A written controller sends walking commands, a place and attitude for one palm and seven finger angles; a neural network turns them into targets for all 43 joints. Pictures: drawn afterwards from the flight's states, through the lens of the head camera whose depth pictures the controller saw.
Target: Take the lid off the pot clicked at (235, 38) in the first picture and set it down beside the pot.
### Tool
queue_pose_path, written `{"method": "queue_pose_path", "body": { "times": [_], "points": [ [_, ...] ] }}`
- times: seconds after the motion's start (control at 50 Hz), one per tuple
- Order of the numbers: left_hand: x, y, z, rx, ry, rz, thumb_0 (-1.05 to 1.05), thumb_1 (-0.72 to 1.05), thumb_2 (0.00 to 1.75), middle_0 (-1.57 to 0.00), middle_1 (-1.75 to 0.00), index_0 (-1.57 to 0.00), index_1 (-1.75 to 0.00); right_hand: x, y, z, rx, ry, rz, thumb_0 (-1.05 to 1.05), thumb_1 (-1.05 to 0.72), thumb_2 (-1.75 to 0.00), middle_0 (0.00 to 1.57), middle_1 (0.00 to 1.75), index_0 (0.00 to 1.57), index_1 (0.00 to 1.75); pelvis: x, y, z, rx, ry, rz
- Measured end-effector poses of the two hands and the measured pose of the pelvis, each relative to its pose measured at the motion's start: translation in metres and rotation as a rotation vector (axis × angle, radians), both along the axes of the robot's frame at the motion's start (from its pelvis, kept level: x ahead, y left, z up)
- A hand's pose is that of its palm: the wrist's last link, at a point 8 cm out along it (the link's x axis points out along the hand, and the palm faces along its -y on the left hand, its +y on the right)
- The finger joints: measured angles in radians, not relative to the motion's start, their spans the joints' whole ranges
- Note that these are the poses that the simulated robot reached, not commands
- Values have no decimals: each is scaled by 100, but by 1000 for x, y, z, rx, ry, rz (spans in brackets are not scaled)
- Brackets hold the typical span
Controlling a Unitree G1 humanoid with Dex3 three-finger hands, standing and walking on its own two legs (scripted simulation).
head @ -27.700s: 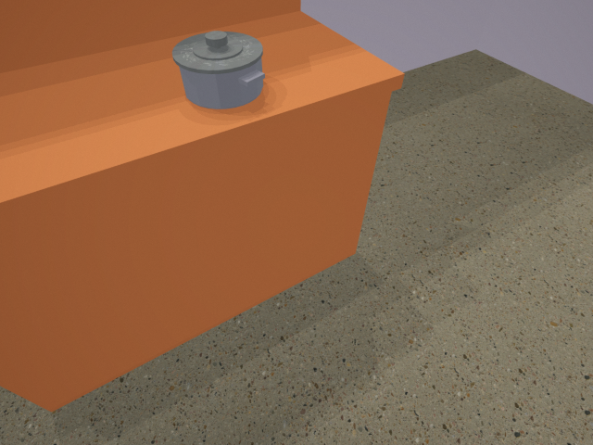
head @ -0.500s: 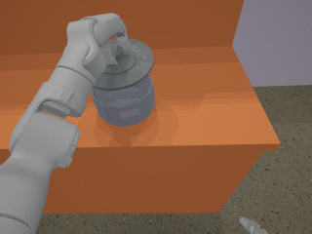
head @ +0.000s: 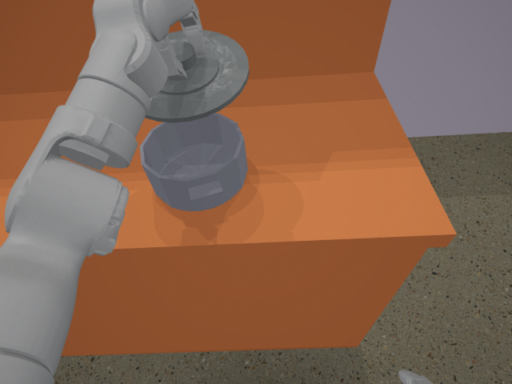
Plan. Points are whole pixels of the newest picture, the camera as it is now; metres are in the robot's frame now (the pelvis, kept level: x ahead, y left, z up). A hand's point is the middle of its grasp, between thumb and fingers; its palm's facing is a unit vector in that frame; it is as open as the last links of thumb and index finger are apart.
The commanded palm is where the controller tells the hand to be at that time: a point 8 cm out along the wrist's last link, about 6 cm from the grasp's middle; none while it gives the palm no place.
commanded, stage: lift the lid straight up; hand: left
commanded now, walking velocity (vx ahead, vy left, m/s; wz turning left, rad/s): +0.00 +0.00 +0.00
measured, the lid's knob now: (179, 56) +0.50 +0.10 +0.27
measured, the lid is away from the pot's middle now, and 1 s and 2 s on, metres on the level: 0.02 0.06 0.18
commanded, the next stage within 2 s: move the lid sideways beside the pot in 0.48 s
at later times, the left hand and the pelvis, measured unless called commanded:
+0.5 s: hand (151, 37) +0.47 +0.12 +0.31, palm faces -0.14 -0.14 -0.98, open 7.8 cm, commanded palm +0.45 +0.13 +0.38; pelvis +0.01 +0.01 +0.00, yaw +1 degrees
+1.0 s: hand (115, 45) +0.47 +0.17 +0.31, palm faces -0.14 -0.11 -0.98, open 7.8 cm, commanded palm +0.45 +0.18 +0.38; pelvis +0.00 +0.01 +0.00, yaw +1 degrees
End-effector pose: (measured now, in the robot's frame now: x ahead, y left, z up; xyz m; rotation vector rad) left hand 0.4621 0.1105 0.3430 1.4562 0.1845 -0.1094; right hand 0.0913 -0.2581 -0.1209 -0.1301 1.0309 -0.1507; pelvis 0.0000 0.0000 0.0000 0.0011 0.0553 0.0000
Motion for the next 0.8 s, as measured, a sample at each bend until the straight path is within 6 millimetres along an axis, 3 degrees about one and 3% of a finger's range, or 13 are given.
{"method": "queue_pose_path", "body": {
  "times": [0.38, 0.58, 0.68, 0.8],
  "points": [
    [4, 17, 24, -21, -44, 48, -3, 22, 76, -73, -101, -63, -94, 24, 7, 6, 0, -30, 28, 1, -91, -89, 20, 30, 20, 30, 7, 4, 1, -2, 13, 5],
    [-4, 18, 20, -20, -42, 29, -3, 22, 76, -73, -101, -63, -94, 35, 18, 8, 10, -55, 55, 1, -91, -89, 20, 30, 20, 30, 4, 8, 0, -3, 7, 13],
    [-5, 20, 22, 12, -57, 30, -4, 22, 76, -73, -101, -64, -94, 35, 21, 9, 9, -58, 56, 1, -91, -89, 20, 30, 20, 30, 1, 9, 0, -3, 7, 12],
    [-4, 36, 26, 22, -63, 71, -4, 22, 76, -73, -101, -63, -94, 26, 19, 8, 8, -41, 40, 1, -91, -89, 20, 30, 20, 30, 0, 9, 0, -2, 12, 6]
  ]
}}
